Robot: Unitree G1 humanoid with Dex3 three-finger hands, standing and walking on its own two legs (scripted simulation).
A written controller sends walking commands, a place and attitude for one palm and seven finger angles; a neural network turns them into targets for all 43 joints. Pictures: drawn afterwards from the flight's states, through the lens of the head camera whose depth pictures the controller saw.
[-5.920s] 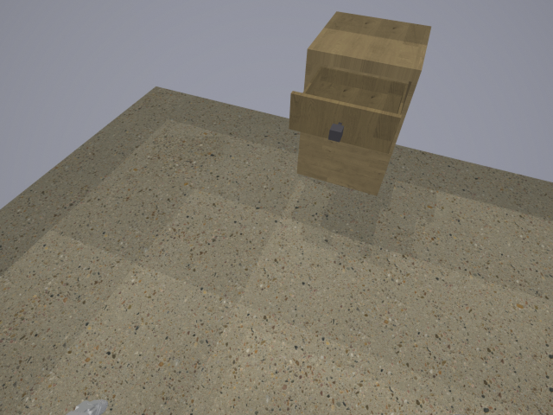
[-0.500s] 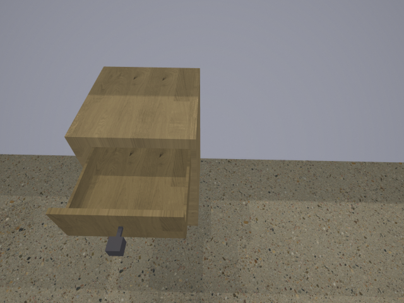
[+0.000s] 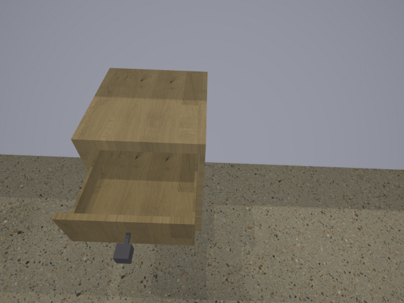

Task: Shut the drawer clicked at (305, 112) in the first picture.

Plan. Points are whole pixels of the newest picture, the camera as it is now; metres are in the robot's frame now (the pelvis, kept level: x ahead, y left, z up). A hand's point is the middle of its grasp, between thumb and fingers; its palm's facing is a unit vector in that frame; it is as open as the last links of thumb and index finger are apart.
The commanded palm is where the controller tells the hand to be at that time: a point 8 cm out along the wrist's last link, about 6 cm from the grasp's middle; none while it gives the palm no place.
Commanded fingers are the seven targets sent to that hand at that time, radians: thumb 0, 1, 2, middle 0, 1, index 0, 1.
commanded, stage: look again from close up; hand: left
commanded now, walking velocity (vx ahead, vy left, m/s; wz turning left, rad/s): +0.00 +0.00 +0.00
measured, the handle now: (125, 246) +0.30 +0.24 -0.23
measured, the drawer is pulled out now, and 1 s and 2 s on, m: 0.25 0.25 0.25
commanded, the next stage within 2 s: raise the hand and make a fist in 0.02 s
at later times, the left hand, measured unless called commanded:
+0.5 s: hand out of the picture +0.13 +0.15 -0.08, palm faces +0.01 -1.00 +0.02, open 6.2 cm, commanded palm +0.09 +0.23 -0.09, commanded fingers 0.00 0.90 0.90 -0.60 -0.73 -0.60 -0.73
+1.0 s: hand out of the picture +0.14 +0.18 -0.10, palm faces +0.05 -1.00 -0.06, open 3.7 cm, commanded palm +0.09 +0.23 -0.11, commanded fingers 0.00 0.90 0.90 -1.10 -1.27 -1.10 -1.27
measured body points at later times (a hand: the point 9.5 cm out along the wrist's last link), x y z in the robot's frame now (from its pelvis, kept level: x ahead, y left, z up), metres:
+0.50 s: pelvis -0.07 -0.02 -0.10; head -0.01 +0.00 +0.35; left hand +0.12 +0.20 -0.07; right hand +0.17 -0.27 -0.13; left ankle -0.02 +0.10 -0.74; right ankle -0.05 -0.10 -0.74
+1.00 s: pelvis -0.08 -0.02 -0.13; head +0.02 -0.02 +0.31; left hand +0.13 +0.23 -0.10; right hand +0.08 -0.27 -0.23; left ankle -0.02 +0.10 -0.74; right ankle -0.05 -0.10 -0.74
